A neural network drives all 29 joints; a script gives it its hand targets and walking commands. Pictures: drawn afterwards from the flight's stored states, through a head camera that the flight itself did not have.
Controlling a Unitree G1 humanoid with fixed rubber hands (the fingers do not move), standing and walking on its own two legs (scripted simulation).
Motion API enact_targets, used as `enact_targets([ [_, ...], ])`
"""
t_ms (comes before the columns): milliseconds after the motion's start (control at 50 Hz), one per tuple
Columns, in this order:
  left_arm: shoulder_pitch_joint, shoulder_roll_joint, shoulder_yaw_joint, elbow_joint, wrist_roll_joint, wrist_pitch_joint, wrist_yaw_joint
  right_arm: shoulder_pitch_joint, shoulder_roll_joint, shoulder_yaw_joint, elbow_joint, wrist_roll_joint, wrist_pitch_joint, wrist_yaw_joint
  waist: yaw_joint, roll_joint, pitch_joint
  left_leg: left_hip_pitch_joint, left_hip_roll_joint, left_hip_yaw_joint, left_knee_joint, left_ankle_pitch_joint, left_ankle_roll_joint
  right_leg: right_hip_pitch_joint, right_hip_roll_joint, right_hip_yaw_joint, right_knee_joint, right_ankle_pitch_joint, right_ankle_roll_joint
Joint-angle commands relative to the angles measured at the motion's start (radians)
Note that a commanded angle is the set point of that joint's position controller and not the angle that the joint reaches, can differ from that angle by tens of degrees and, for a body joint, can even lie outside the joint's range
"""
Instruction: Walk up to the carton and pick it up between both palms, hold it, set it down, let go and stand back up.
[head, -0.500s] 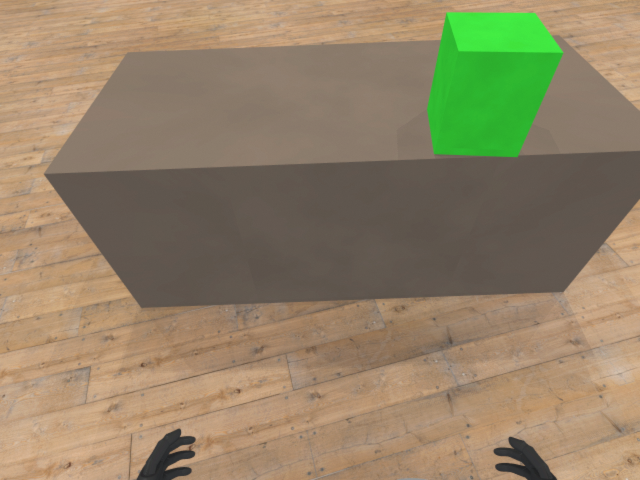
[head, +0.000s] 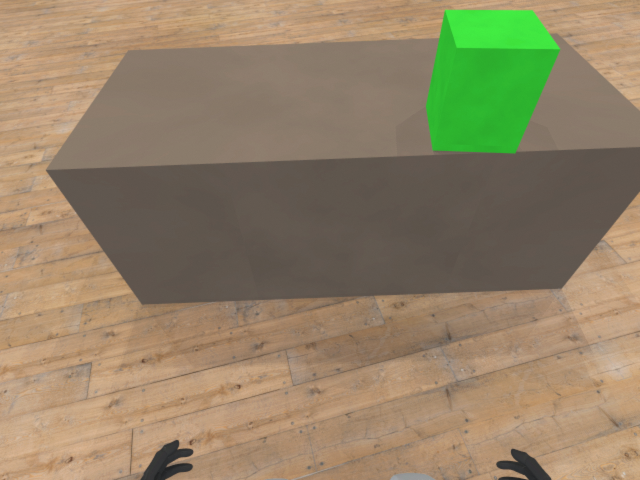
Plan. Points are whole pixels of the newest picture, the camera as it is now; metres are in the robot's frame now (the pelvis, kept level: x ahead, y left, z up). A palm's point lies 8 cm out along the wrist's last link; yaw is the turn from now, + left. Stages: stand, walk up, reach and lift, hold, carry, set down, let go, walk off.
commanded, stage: stand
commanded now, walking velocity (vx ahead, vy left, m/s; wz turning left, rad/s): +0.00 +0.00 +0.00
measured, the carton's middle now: (480, 83) +0.93 -0.39 +0.01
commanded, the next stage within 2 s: walk up in 0.10 s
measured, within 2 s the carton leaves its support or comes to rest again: neither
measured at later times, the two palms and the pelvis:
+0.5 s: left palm out of the picture +0.11 +0.26 -0.11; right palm out of the picture +0.05 -0.33 -0.10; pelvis +0.00 -0.03 +0.00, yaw -1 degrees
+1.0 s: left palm out of the picture +0.10 +0.15 -0.13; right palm out of the picture +0.10 -0.50 -0.08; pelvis +0.03 -0.16 -0.01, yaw -3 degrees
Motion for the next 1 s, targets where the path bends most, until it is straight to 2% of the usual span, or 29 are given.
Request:
enact_targets([
  [0, -0.093, 0.292, 0.084, 0.003, 0.033, -0.029, 0.015, -0.091, -0.266, -0.061, -0.042, -0.011, -0.025, -0.007, -0.018, -0.027, -0.039, 0.034, 0.08, -0.111, -0.215, 0.048, 0.065, 0.026, -0.108, 0.128, -0.26, 0.039, -0.07],
  [80, -0.078, 0.254, 0.073, 0.015, 0.022, -0.03, 0.019, -0.095, -0.266, -0.062, -0.029, -0.017, -0.032, -0.005, 0.006, -0.053, -0.031, 0.018, 0.088, -0.139, -0.223, 0.089, 0.074, 0.033, -0.094, 0.124, -0.232, 0.082, -0.072],
  [120, -0.07, 0.27, 0.08, 0.019, 0.018, -0.025, 0.019, -0.103, -0.272, -0.062, -0.02, -0.015, -0.031, -0.007, -0.001, 0.021, -0.049, 0.013, 0.098, -0.14, -0.231, 0.105, 0.08, 0.063, -0.093, 0.125, -0.207, 0.126, -0.072],
  [180, -0.072, 0.267, 0.08, 0.018, 0.013, -0.03, 0.018, -0.118, -0.283, -0.064, -0.023, -0.018, -0.031, -0.01, 0.016, -0.034, -0.093, 0.044, 0.101, -0.127, -0.197, 0.189, 0.069, 0.07, -0.105, 0.111, -0.199, 0.18, -0.068],
  [260, -0.074, 0.271, 0.073, 0.041, 0.017, -0.028, 0.022, -0.119, -0.283, -0.069, -0.009, -0.015, -0.025, -0.007, -0.002, -0.021, -0.033, 0.027, 0.09, -0.114, -0.224, 0.09, 0.068, 0.032, -0.106, 0.127, -0.245, 0.127, -0.072],
  [280, -0.083, 0.392, 0.159, -0.1, 0.084, 0.019, -0.023, 0.143, -0.453, -0.125, -0.011, -0.022, -0.056, -0.043, -0.062, -0.148, -0.007, 0.102, 0.167, -0.277, -0.228, -0.137, 0.141, -0.173, -0.036, 0.125, -0.05, -0.001, -0.086],
  [300, -0.106, 0.338, 0.153, -0.116, 0.076, 0.042, -0.032, 0.248, -0.541, -0.152, 0.026, -0.028, -0.07, -0.064, -0.094, 0.026, -0.004, 0.195, 0.338, -0.537, -0.372, -0.196, 0.234, -0.344, 0.034, 0.036, 0.245, -0.158, -0.046],
  [320, -0.118, 0.338, 0.162, -0.148, 0.1, 0.06, -0.035, 0.256, -0.575, -0.166, 0.009, -0.032, -0.083, -0.077, -0.099, 0.019, 0.016, 0.212, 0.463, -0.693, -0.431, -0.201, 0.31, -0.461, -0.038, 0.149, 0.388, -0.227, -0.027],
  [340, -0.088, 0.343, 0.165, -0.151, 0.098, 0.07, -0.039, 0.237, -0.556, -0.165, -0.005, -0.026, -0.09, -0.086, -0.073, -0.032, 0.023, 0.189, 0.474, -0.641, -0.42, -0.186, 0.323, -0.48, -0.059, 0.173, 0.448, -0.18, -0.02],
  [400, -0.011, 0.353, 0.174, -0.117, 0.091, 0.074, -0.061, 0.111, -0.493, -0.157, -0.041, -0.041, -0.096, -0.096, -0.024, -0.03, 0.028, 0.082, 0.412, -0.523, -0.4, -0.219, 0.288, -0.402, -0.081, 0.176, 0.444, -0.125, -0.029],
  [420, 0.035, 0.357, 0.184, -0.105, 0.092, 0.077, -0.072, 0.093, -0.503, -0.156, -0.053, -0.048, -0.095, -0.088, -0.011, 0.036, 0.002, 0.016, 0.368, -0.43, -0.388, -0.236, 0.264, -0.327, -0.079, 0.143, 0.449, -0.102, -0.02],
  [440, 0.005, 0.339, 0.188, -0.11, 0.09, 0.082, -0.083, 0.095, -0.485, -0.15, -0.048, -0.051, -0.097, -0.087, -0.019, 0.033, 0.042, -0.007, 0.356, -0.434, -0.389, -0.259, 0.267, -0.348, -0.088, 0.152, 0.419, -0.097, -0.018],
  [500, 0.024, 0.342, 0.194, -0.108, 0.076, 0.088, -0.099, 0.061, -0.524, -0.171, -0.08, -0.06, -0.092, -0.088, -0.001, 0.208, -0.022, 0.017, 0.341, -0.32, -0.322, -0.192, 0.254, -0.285, -0.089, 0.108, 0.333, -0.107, -0.015],
  [540, -0.002, 0.349, 0.194, -0.129, 0.075, 0.082, -0.101, 0.048, -0.511, -0.168, -0.065, -0.055, -0.091, -0.093, -0.008, 0.185, -0.014, -0.014, 0.344, -0.279, -0.269, -0.13, 0.241, -0.257, -0.089, 0.105, 0.215, -0.127, -0.026],
  [560, 0.051, 0.354, 0.201, -0.114, 0.07, 0.082, -0.097, -0.004, -0.517, -0.161, -0.072, -0.048, -0.09, -0.091, 0.051, 0.209, -0.044, -0.063, 0.328, -0.245, -0.216, -0.051, 0.209, -0.132, -0.101, 0.101, 0.151, -0.093, -0.026],
  [580, 0.147, 0.356, 0.204, -0.07, 0.062, 0.075, -0.097, -0.083, -0.506, -0.155, -0.073, -0.047, -0.084, -0.091, 0.121, 0.178, -0.085, -0.116, 0.3, -0.148, -0.123, -0.002, 0.158, 0.019, -0.097, 0.094, 0.014, -0.028, -0.036],
  [600, 0.275, 0.356, 0.211, -0.011, 0.061, 0.068, -0.088, -0.102, -0.454, -0.136, -0.092, -0.049, -0.072, -0.093, 0.188, 0.042, -0.151, -0.223, 0.198, -0.054, 0.105, 0.015, 0.095, 0.228, -0.035, 0.071, -0.099, -0.027, -0.024],
  [620, 0.31, 0.402, 0.229, 0.013, 0.074, 0.062, -0.079, -0.054, -0.361, -0.098, -0.084, -0.047, -0.057, -0.091, 0.216, -0.278, -0.072, -0.382, 0.051, 0.078, 0.441, -0.16, 0.059, 0.271, -0.032, 0.155, -0.237, -0.117, -0.016],
  [640, 0.267, 0.491, 0.24, -0.019, 0.076, 0.056, -0.07, -0.035, -0.3, -0.072, -0.092, -0.036, -0.05, -0.096, 0.172, -0.446, -0.006, -0.556, -0.05, 0.029, 0.603, -0.338, 0.016, 0.233, -0.165, 0.48, -0.337, -0.026, -0.016],
  [680, 0.088, 0.504, 0.216, -0.079, 0.069, 0.063, -0.063, 0.01, -0.426, -0.106, -0.082, -0.015, -0.049, -0.107, 0.071, -0.239, 0.031, -0.487, 0.002, -0.015, 0.595, -0.274, 0.032, 0.048, -0.265, 0.707, -0.526, -0.219, -0.12],
  [700, 0.047, 0.496, 0.215, -0.087, 0.06, 0.055, -0.059, 0.014, -0.455, -0.117, -0.055, -0.018, -0.047, -0.106, 0.062, -0.165, 0.038, -0.455, 0.032, -0.045, 0.584, -0.221, 0.037, 0.016, -0.273, 0.72, -0.539, -0.305, -0.096],
  [740, 0.027, 0.439, 0.2, -0.099, 0.065, 0.046, -0.055, 0.075, -0.458, -0.105, -0.03, -0.012, -0.047, -0.095, 0.05, -0.133, 0.035, -0.465, 0.081, -0.012, 0.501, -0.125, 0.023, 0.078, -0.195, 0.528, -0.434, -0.177, -0.098],
  [780, 0.082, 0.423, 0.197, -0.084, 0.065, 0.043, -0.055, 0.09, -0.441, -0.099, -0.026, -0.008, -0.051, -0.085, 0.06, -0.136, -0.017, -0.396, 0.097, 0.018, 0.423, -0.082, 0.032, 0.105, -0.158, 0.432, -0.377, -0.103, -0.087],
  [820, 0.096, 0.4, 0.185, -0.088, 0.059, 0.049, -0.058, 0.05, -0.437, -0.099, -0.049, -0.01, -0.052, -0.082, 0.092, -0.102, -0.032, -0.363, 0.082, 0.032, 0.321, -0.089, 0.018, 0.117, -0.127, 0.412, -0.369, -0.133, -0.105],
  [860, 0.085, 0.413, 0.182, -0.081, 0.06, 0.055, -0.061, 0.067, -0.448, -0.101, -0.041, -0.008, -0.049, -0.087, 0.072, -0.136, 0.001, -0.323, 0.083, 0.028, 0.264, -0.09, 0.017, 0.044, -0.146, 0.416, -0.387, -0.22, -0.126],
  [920, 0.089, 0.398, 0.172, -0.099, 0.068, 0.058, -0.06, 0.073, -0.425, -0.096, -0.037, -0.008, -0.056, -0.09, 0.092, -0.091, 0.034, -0.287, 0.069, 0.057, 0.193, -0.084, 0.032, 0.05, -0.181, 0.44, -0.375, -0.091, -0.154],
  [940, 0.086, 0.406, 0.174, -0.106, 0.069, 0.058, -0.059, 0.104, -0.426, -0.1, -0.03, -0.008, -0.061, -0.091, 0.079, -0.126, -0.014, -0.248, 0.063, 0.05, 0.136, -0.1, 0.033, 0.069, -0.201, 0.452, -0.342, -0.015, -0.166],
  [960, 0.054, 0.402, 0.166, -0.118, 0.064, 0.06, -0.06, 0.148, -0.42, -0.102, -0.009, -0.006, -0.068, -0.091, 0.065, -0.056, -0.056, -0.126, 0.069, 0.048, 0.035, -0.077, 0.037, 0.05, -0.199, 0.42, -0.289, 0.08, -0.175],
  [980, 0.03, 0.396, 0.165, -0.127, 0.061, 0.065, -0.06, 0.208, -0.415, -0.101, -0.004, -0.002, -0.077, -0.093, 0.026, -0.073, -0.056, -0.022, 0.061, 0.05, -0.076, -0.01, 0.058, -0.045, -0.162, 0.374, -0.223, 0.115, -0.153],
])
